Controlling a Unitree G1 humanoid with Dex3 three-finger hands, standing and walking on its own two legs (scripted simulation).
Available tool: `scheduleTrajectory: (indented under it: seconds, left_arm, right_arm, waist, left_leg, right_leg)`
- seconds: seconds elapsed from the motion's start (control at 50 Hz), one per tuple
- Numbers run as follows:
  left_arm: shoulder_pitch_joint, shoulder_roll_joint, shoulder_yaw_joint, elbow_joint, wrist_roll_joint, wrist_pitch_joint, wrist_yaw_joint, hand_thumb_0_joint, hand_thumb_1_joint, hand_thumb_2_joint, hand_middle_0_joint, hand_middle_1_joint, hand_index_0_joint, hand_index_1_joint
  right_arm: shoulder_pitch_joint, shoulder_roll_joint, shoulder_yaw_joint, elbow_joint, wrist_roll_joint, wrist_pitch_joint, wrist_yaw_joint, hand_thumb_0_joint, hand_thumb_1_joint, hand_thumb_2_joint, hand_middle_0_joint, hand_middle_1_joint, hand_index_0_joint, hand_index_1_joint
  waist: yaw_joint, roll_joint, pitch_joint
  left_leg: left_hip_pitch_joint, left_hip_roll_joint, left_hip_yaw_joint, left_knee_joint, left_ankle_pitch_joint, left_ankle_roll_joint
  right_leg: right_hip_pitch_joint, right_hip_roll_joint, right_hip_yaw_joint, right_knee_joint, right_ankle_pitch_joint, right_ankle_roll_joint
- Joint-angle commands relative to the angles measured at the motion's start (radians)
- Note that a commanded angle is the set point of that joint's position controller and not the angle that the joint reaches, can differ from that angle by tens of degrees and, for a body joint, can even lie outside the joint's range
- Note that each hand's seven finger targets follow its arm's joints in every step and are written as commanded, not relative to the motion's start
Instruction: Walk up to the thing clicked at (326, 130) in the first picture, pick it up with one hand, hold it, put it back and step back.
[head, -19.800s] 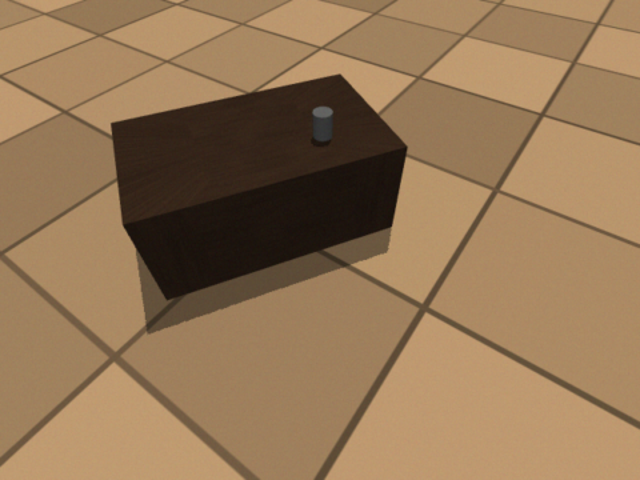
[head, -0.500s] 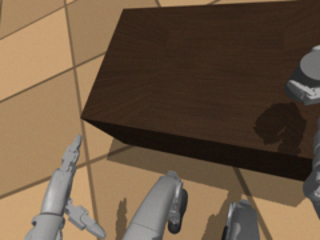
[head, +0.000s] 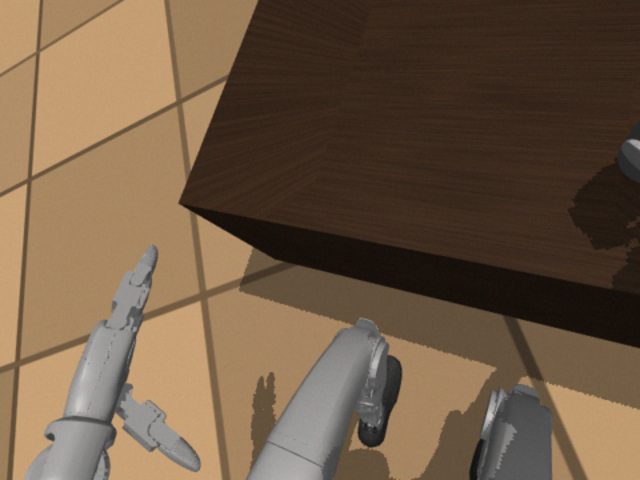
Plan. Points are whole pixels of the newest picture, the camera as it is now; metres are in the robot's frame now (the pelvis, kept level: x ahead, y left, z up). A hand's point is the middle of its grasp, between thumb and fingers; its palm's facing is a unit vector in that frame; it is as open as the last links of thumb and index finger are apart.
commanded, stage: lower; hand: right
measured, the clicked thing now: out of the picture +0.55 -0.20 -0.06
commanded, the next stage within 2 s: loosen in 0.80 s
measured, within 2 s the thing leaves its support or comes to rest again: rests again in 0.72 s
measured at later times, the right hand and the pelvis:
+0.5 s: hand out of the picture +0.56 -0.20 -0.08, palm faces +0.16 +0.99 +0.00, open 10.3 cm; pelvis -0.01 +0.00 -0.02, yaw +0 degrees
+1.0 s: hand out of the picture +0.56 -0.20 -0.10, palm faces +0.16 +0.99 +0.01, open 10.2 cm; pelvis -0.02 +0.00 -0.04, yaw +0 degrees
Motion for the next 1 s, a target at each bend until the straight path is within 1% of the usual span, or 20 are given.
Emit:
scheduleTrajectory:
  seconds: [0.0, 0.06, 0.12, 0.18, 0.2, 0.26, 0.3, 0.36, 0.4, 0.44, 0.48, 0.56, 0.58, 0.64, 0.74, 0.78, 0.82, 0.86, 0.88, 0.98]
  left_arm:
    - [0.053, 0.19, 0.161, -0.178, -0.007, -0.048, 0.03, 0.0, -0.545, 0.049, -0.044, -0.045, -0.045, -0.043]
    - [0.048, 0.2, 0.174, -0.174, -0.014, -0.047, 0.033, 0.0, -0.544, 0.047, -0.044, -0.045, -0.046, -0.043]
    - [0.049, 0.191, 0.17, -0.19, -0.015, -0.046, 0.032, 0.0, -0.549, 0.049, -0.045, -0.043, -0.044, -0.044]
    - [0.074, 0.197, 0.173, -0.208, -0.02, -0.047, 0.03, 0.0, -0.543, 0.043, -0.044, -0.044, -0.047, -0.041]
    - [0.077, 0.186, 0.155, -0.212, -0.018, -0.048, 0.029, 0.0, -0.544, 0.043, -0.045, -0.043, -0.046, -0.041]
    - [0.07, 0.21, 0.188, -0.219, -0.022, -0.05, 0.032, 0.0, -0.54, 0.04, -0.044, -0.043, -0.048, -0.039]
    - [0.074, 0.206, 0.18, -0.225, -0.022, -0.052, 0.03, 0.0, -0.542, 0.039, -0.044, -0.042, -0.047, -0.039]
    - [0.087, 0.211, 0.189, -0.213, -0.026, -0.057, 0.028, 0.0, -0.543, 0.04, -0.045, -0.043, -0.047, -0.041]
    - [0.086, 0.231, 0.208, -0.229, -0.024, -0.059, 0.029, 0.0, -0.543, 0.039, -0.044, -0.042, -0.047, -0.039]
    - [0.078, 0.23, 0.212, -0.211, -0.023, -0.057, 0.026, 0.0, -0.547, 0.044, -0.045, -0.043, -0.045, -0.043]
    - [0.062, 0.235, 0.219, -0.234, -0.028, -0.06, 0.026, 0.0, -0.551, 0.045, -0.045, -0.041, -0.043, -0.043]
    - [0.089, 0.235, 0.222, -0.231, -0.03, -0.055, 0.027, 0.0, -0.545, 0.04, -0.044, -0.04, -0.044, -0.039]
    - [0.091, 0.236, 0.224, -0.252, -0.034, -0.058, 0.027, 0.0, -0.544, 0.038, -0.044, -0.039, -0.045, -0.038]
    - [0.094, 0.224, 0.211, -0.271, -0.031, -0.062, 0.026, 0.0, -0.547, 0.039, -0.044, -0.039, -0.044, -0.039]
    - [0.11, 0.229, 0.219, -0.267, -0.035, -0.067, 0.025, 0.0, -0.55, 0.04, -0.045, -0.039, -0.043, -0.041]
    - [0.093, 0.254, 0.245, -0.297, -0.042, -0.073, 0.028, 0.0, -0.545, 0.035, -0.044, -0.039, -0.046, -0.037]
    - [0.122, 0.235, 0.229, -0.27, -0.036, -0.071, 0.024, 0.0, -0.551, 0.041, -0.044, -0.039, -0.043, -0.041]
    - [0.108, 0.237, 0.238, -0.263, -0.042, -0.074, 0.024, 0.0, -0.553, 0.041, -0.044, -0.037, -0.041, -0.04]
    - [0.109, 0.25, 0.247, -0.282, -0.043, -0.076, 0.026, 0.0, -0.547, 0.035, -0.043, -0.036, -0.044, -0.036]
    - [0.113, 0.244, 0.241, -0.291, -0.046, -0.071, 0.021, 0.0, -0.507, 0.014, -0.042, -0.047, -0.065, -0.023]
  right_arm:
    - [-0.395, -0.241, -0.014, -0.229, 0.004, -0.069, -0.005, 0.0, -0.088, -1.35, 1.28, 1.474, 1.337, 1.475]
    - [-0.376, -0.213, -0.002, -0.185, 0.007, -0.057, -0.002, 0.0, -0.063, -1.35, 1.272, 1.475, 1.332, 1.475]
    - [-0.372, -0.231, -0.003, -0.195, -0.001, -0.053, -0.007, 0.0, -0.065, -1.336, 1.262, 1.46, 1.321, 1.46]
    - [-0.379, -0.241, -0.011, -0.197, 0.0, -0.052, -0.005, 0.0, -0.055, -1.344, 1.263, 1.467, 1.324, 1.468]
    - [-0.399, -0.231, -0.005, -0.222, 0.001, -0.054, -0.004, 0.0, -0.062, -1.349, 1.267, 1.471, 1.328, 1.472]
    - [-0.388, -0.26, -0.015, -0.223, 0.0, -0.049, -0.01, 0.0, -0.086, -1.351, 1.277, 1.475, 1.336, 1.476]
    - [-0.395, -0.25, -0.009, -0.222, 0.001, -0.049, -0.009, 0.0, -0.098, -1.343, 1.274, 1.466, 1.331, 1.467]
    - [-0.374, -0.231, -0.002, -0.209, 0.004, -0.048, -0.003, 0.0, -0.094, -1.351, 1.274, 1.472, 1.333, 1.473]
    - [-0.388, -0.267, -0.018, -0.241, 0.0, -0.051, -0.006, 0.0, -0.099, -1.334, 1.272, 1.458, 1.327, 1.459]
    - [-0.387, -0.255, -0.016, -0.245, 0.004, -0.05, -0.004, 0.0, -0.095, -1.33, 1.267, 1.454, 1.323, 1.454]
    - [-0.37, -0.24, -0.011, -0.215, 0.001, -0.045, 0.001, 0.0, -0.076, -1.324, 1.256, 1.447, 1.313, 1.448]
    - [-0.384, -0.27, -0.027, -0.235, 0.001, -0.042, -0.001, 0.0, -0.081, -1.292, 1.235, 1.415, 1.289, 1.416]
    - [-0.377, -0.266, -0.022, -0.224, 0.0, -0.039, 0.004, 0.0, -0.082, -1.3, 1.235, 1.42, 1.289, 1.42]
    - [-0.372, -0.27, -0.022, -0.236, 0.0, -0.038, 0.004, 0.0, -0.061, -1.303, 1.229, 1.422, 1.285, 1.422]
    - [-0.357, -0.26, -0.018, -0.229, 0.005, -0.036, 0.007, 0.0, -0.067, -1.298, 1.23, 1.418, 1.286, 1.419]
    - [-0.375, -0.3, -0.041, -0.268, 0.006, -0.037, 0.003, 0.0, -0.073, -1.289, 1.227, 1.409, 1.282, 1.41]
    - [-0.356, -0.284, -0.027, -0.243, 0.003, -0.035, 0.004, 0.0, -0.068, -1.272, 1.218, 1.394, 1.27, 1.395]
    - [-0.335, -0.285, -0.034, -0.229, 0.006, -0.032, 0.004, 0.0, -0.039, -1.25, 1.211, 1.379, 1.265, 1.38]
    - [-0.34, -0.292, -0.04, -0.246, 0.007, -0.031, 0.006, 0.0, -0.028, -1.241, 1.209, 1.373, 1.263, 1.374]
    - [-0.342, -0.272, -0.023, -0.239, 0.002, -0.017, 0.011, 0.0, 0.123, -0.86, 1.143, 1.007, 1.165, 1.007]
  waist:
    - [-0.016, -0.473, -0.65]
    - [0.011, -0.439, -0.595]
    - [-0.012, -0.46, -0.618]
    - [0.017, -0.443, -0.61]
    - [0.01, -0.447, -0.618]
    - [0.003, -0.454, -0.606]
    - [0.011, -0.439, -0.613]
    - [0.018, -0.467, -0.601]
    - [0.017, -0.482, -0.644]
    - [0.009, -0.495, -0.62]
    - [0.03, -0.47, -0.604]
    - [0.019, -0.455, -0.607]
    - [0.033, -0.446, -0.608]
    - [0.017, -0.463, -0.612]
    - [0.036, -0.468, -0.59]
    - [0.029, -0.457, -0.645]
    - [0.032, -0.468, -0.604]
    - [0.025, -0.453, -0.597]
    - [0.04, -0.448, -0.607]
    - [0.033, -0.457, -0.584]
  left_leg:
    - [0.466, -0.041, -0.038, -0.072, 0.251, 0.042]
    - [0.473, -0.039, -0.042, -0.074, 0.231, 0.04]
    - [0.46, -0.04, -0.043, -0.068, 0.221, 0.041]
    - [0.452, -0.038, -0.04, -0.056, 0.228, 0.039]
    - [0.44, -0.04, -0.035, -0.051, 0.223, 0.041]
    - [0.425, -0.039, -0.04, -0.053, 0.192, 0.039]
    - [0.44, -0.037, -0.045, -0.053, 0.189, 0.037]
    - [0.376, -0.04, -0.029, -0.023, 0.213, 0.041]
    - [0.376, -0.04, -0.031, -0.015, 0.244, 0.04]
    - [0.37, -0.04, -0.031, -0.007, 0.235, 0.044]
    - [0.366, -0.039, -0.025, -0.005, 0.222, 0.043]
    - [0.397, -0.037, -0.036, -0.009, 0.198, 0.04]
    - [0.392, -0.034, -0.039, -0.009, 0.196, 0.038]
    - [0.402, -0.034, -0.043, -0.004, 0.203, 0.039]
    - [0.376, -0.034, -0.043, 0.011, 0.211, 0.04]
    - [0.392, -0.032, -0.048, 0.015, 0.215, 0.037]
    - [0.398, -0.032, -0.053, 0.012, 0.21, 0.038]
    - [0.376, -0.034, -0.052, 0.019, 0.207, 0.038]
    - [0.376, -0.033, -0.049, 0.022, 0.213, 0.037]
    - [0.334, -0.035, -0.036, 0.026, 0.16, 0.04]
  right_leg:
    - [0.392, 0.02, 0.004, -0.193, 0.453, -0.005]
    - [0.315, 0.024, 0.001, -0.192, 0.375, -0.011]
    - [0.332, 0.024, -0.002, -0.189, 0.376, -0.01]
    - [0.31, 0.023, 0.002, -0.172, 0.371, -0.012]
    - [0.322, 0.022, 0.004, -0.176, 0.376, -0.01]
    - [0.31, 0.023, 0.001, -0.174, 0.335, -0.012]
    - [0.287, 0.025, 0.0, -0.165, 0.313, -0.015]
    - [0.333, 0.02, 0.009, -0.151, 0.404, -0.006]
    - [0.368, 0.016, 0.01, -0.129, 0.462, -0.006]
    - [0.337, 0.017, 0.009, -0.131, 0.449, -0.005]
    - [0.323, 0.019, 0.013, -0.13, 0.426, -0.006]
    - [0.258, 0.025, 0.001, -0.13, 0.331, -0.013]
    - [0.261, 0.024, 0.001, -0.122, 0.327, -0.013]
    - [0.246, 0.027, -0.006, -0.118, 0.325, -0.013]
    - [0.234, 0.026, -0.006, -0.1, 0.336, -0.012]
    - [0.246, 0.025, -0.005, -0.087, 0.344, -0.014]
    - [0.205, 0.029, -0.013, -0.087, 0.317, -0.016]
    - [0.193, 0.028, -0.01, -0.079, 0.317, -0.017]
    - [0.206, 0.026, -0.007, -0.076, 0.328, -0.016]
    - [0.209, 0.027, -0.002, -0.095, 0.286, -0.014]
